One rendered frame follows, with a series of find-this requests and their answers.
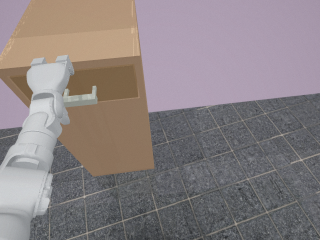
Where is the cabinet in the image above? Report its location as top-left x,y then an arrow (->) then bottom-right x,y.
0,0 -> 155,177

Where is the left robot hand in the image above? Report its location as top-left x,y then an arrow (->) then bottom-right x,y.
26,55 -> 75,125

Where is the drawer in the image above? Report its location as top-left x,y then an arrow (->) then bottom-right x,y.
10,64 -> 138,102

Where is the robot left upper arm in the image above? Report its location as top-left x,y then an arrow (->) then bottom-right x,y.
0,166 -> 53,240

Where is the robot left forearm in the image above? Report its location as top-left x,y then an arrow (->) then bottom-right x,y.
0,89 -> 64,174

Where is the handle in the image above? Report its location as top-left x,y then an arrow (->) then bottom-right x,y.
63,86 -> 98,108

